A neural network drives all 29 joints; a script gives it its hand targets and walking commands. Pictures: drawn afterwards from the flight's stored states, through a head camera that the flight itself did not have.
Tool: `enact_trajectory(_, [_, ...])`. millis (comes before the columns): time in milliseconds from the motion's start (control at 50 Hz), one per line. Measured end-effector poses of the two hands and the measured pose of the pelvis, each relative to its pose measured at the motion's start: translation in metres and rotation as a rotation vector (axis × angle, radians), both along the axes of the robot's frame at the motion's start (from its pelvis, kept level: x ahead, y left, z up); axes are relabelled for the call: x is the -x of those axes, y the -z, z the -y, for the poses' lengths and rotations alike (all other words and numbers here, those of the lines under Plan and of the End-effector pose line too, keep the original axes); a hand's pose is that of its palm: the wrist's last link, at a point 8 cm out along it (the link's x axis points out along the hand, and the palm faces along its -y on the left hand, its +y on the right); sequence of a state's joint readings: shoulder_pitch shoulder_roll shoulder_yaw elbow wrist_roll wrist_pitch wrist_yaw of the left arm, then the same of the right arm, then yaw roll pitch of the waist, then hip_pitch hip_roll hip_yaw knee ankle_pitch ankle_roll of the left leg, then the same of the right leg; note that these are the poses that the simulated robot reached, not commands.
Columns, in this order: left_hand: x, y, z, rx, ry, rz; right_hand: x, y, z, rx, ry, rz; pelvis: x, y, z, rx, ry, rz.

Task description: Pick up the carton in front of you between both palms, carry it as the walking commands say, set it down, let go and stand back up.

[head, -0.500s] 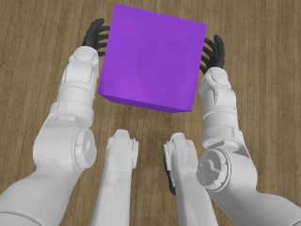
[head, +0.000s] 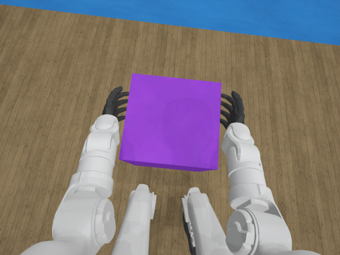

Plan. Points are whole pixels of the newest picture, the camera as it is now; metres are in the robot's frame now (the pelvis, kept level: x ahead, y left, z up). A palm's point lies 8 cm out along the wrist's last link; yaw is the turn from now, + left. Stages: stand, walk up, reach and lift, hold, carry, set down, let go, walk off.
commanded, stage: reach and lift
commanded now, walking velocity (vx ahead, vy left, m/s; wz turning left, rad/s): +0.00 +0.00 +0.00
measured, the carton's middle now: (170, 130) +0.41 +0.01 -0.13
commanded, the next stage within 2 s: hold in 1.78 s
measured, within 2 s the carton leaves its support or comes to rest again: neither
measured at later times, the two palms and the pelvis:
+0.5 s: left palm (94, 107) +0.37 +0.15 +0.10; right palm (274, 108) +0.38 -0.14 +0.12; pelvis +0.05 +0.00 +0.14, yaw +1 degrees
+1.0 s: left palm (73, 99) +0.34 +0.15 +0.19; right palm (318, 93) +0.35 -0.15 +0.21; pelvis +0.05 -0.01 +0.18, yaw +1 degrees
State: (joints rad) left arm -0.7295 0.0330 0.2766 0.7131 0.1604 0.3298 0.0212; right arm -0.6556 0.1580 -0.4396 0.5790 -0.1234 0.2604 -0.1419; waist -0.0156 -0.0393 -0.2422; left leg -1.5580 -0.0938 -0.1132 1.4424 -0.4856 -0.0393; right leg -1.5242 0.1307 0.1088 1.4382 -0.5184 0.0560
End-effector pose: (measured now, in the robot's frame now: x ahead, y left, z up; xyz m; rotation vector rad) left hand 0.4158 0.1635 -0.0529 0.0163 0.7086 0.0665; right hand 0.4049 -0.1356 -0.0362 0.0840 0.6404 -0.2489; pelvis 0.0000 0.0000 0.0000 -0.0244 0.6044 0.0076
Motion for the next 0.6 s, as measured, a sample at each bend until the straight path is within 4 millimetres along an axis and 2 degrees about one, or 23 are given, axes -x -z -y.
enact_trajectory(360, [0.035,-0.114,0.007,0.003,-0.045,0.001,0.023,-0.113,0.007,0.008,-0.042,0.000,-0.039,-0.103,0.002,-0.020,-0.008,0.214])
enact_trajectory(600, [0.055,-0.187,0.012,-0.004,-0.080,0.009,0.032,-0.184,0.012,0.024,-0.092,0.007,-0.060,-0.154,0.004,-0.030,-0.010,0.406])
